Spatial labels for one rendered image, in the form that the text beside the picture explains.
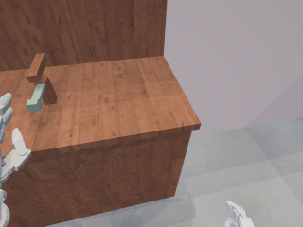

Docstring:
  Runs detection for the robot left hand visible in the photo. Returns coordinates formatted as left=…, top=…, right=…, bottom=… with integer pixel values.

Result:
left=0, top=93, right=31, bottom=189

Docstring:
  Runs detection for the left robot forearm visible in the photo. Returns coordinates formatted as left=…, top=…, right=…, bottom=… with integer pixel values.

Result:
left=0, top=189, right=10, bottom=227

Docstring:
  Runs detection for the counter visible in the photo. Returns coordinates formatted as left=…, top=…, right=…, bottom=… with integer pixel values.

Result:
left=0, top=0, right=202, bottom=227

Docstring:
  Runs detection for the tap lever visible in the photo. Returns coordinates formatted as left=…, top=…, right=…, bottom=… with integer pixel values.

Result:
left=26, top=83, right=45, bottom=113

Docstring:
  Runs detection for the robot right hand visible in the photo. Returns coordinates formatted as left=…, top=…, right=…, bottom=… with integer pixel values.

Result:
left=224, top=201, right=255, bottom=227

